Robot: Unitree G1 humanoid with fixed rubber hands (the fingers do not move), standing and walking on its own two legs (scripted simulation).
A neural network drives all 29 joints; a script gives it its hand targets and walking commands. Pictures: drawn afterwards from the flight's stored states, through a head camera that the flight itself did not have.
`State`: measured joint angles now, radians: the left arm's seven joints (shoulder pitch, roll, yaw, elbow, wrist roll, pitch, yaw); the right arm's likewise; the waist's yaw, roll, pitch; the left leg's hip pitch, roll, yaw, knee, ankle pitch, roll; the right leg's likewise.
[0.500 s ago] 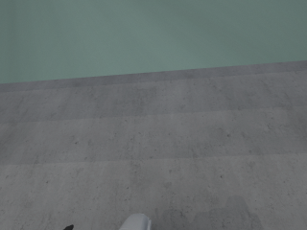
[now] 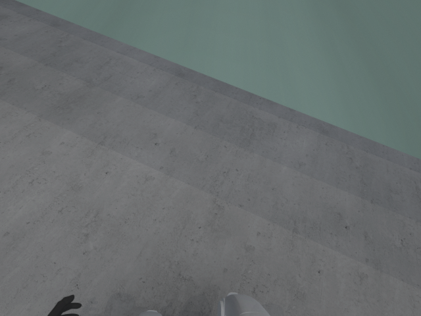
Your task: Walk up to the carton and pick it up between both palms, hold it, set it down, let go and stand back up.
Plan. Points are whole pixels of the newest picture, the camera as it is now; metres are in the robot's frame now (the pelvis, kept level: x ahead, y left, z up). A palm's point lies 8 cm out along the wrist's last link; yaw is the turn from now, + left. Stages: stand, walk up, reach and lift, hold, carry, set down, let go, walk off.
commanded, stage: walk up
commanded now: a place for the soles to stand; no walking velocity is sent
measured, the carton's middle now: out of the picture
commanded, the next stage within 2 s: none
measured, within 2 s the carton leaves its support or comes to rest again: neither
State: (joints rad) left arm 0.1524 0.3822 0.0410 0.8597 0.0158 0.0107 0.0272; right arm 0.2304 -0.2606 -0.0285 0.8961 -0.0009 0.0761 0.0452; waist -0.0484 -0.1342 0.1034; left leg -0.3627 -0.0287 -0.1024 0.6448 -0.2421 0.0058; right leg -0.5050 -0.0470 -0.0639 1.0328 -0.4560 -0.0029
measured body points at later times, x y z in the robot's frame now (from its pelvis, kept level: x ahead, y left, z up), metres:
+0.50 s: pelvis -0.07 +0.08 +0.00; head -0.09 +0.07 +0.45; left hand -0.10 +0.38 -0.11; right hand +0.15 -0.13 -0.12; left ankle -0.12 +0.26 -0.69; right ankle +0.05 -0.05 -0.72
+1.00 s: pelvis -0.08 +0.23 +0.00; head -0.10 +0.23 +0.45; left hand -0.24 +0.45 -0.13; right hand +0.13 +0.06 -0.14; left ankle -0.14 +0.27 -0.72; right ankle +0.03 +0.23 -0.73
